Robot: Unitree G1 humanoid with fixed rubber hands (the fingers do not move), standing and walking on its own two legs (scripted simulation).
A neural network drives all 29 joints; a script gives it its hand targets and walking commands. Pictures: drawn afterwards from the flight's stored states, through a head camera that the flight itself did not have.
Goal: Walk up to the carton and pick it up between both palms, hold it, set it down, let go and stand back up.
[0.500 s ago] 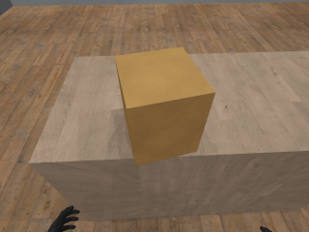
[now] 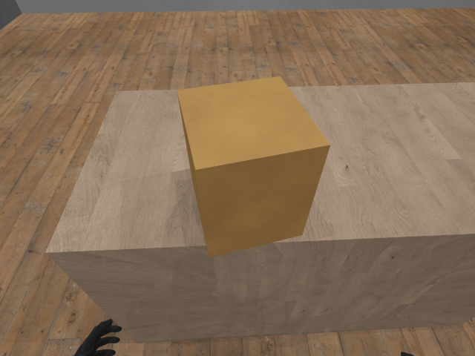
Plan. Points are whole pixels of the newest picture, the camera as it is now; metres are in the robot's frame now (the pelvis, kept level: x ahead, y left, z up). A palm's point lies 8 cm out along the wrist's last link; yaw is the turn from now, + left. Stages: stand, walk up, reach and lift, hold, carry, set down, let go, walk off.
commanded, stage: stand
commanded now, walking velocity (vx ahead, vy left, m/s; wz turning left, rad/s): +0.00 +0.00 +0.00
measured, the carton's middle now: (244, 167) +0.44 +0.02 +0.07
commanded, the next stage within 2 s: none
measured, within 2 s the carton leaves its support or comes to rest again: neither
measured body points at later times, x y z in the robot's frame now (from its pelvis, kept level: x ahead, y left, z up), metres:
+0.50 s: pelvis +0.00 +0.00 +0.00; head -0.01 +0.01 +0.45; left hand +0.13 +0.28 -0.10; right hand +0.09 -0.30 -0.11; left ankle +0.03 +0.11 -0.73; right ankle +0.03 -0.13 -0.73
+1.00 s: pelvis -0.01 +0.00 +0.00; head -0.01 +0.00 +0.45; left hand +0.12 +0.28 -0.10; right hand +0.08 -0.30 -0.11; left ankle +0.03 +0.11 -0.73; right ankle +0.03 -0.13 -0.73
